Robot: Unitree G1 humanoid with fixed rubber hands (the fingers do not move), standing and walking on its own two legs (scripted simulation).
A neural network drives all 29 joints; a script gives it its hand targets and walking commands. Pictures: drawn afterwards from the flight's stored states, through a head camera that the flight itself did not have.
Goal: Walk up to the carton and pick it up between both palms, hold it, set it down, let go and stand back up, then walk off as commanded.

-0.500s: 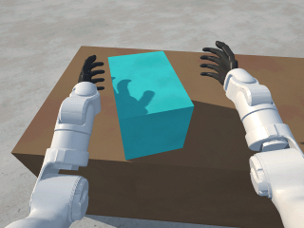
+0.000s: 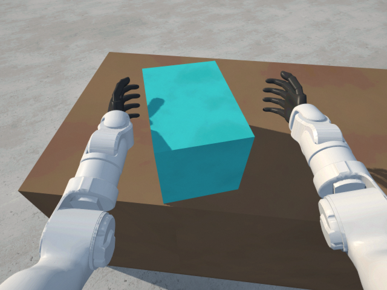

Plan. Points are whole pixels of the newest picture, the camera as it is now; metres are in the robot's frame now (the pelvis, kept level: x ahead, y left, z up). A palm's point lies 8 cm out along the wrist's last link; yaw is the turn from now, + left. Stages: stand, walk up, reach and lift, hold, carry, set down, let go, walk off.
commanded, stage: reach and lift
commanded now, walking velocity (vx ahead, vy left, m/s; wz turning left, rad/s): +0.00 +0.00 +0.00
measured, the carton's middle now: (190, 129) +0.48 +0.05 +0.05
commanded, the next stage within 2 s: none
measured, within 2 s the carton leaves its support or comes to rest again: neither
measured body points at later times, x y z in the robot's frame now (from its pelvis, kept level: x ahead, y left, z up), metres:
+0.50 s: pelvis +0.00 +0.00 +0.00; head +0.06 +0.00 +0.44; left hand +0.44 +0.19 +0.09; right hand +0.48 -0.16 +0.11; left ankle +0.00 +0.15 -0.74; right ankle +0.02 -0.09 -0.74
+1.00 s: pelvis +0.00 +0.00 +0.00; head +0.06 -0.01 +0.44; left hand +0.44 +0.18 +0.09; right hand +0.48 -0.11 +0.10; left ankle +0.00 +0.15 -0.74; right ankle +0.02 -0.09 -0.74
